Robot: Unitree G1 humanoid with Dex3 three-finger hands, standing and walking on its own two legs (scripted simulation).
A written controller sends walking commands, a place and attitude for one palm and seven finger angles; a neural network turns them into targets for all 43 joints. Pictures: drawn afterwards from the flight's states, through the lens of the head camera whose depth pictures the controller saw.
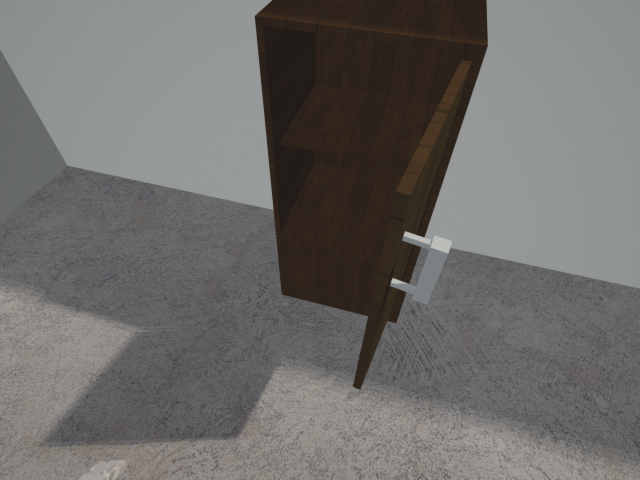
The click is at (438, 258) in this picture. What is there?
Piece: cupboard door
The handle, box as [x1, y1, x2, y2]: [390, 231, 451, 304]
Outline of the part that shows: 405,231 402,240 427,248 429,251 416,286 393,278 390,285 412,293 412,299 426,304 447,255 451,241 437,236 434,236 433,239 430,240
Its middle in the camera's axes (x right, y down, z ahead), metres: +0.14 +0.04 +0.59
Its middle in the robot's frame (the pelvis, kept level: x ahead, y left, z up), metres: +0.42 -0.12 +0.01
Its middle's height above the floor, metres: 0.78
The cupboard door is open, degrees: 81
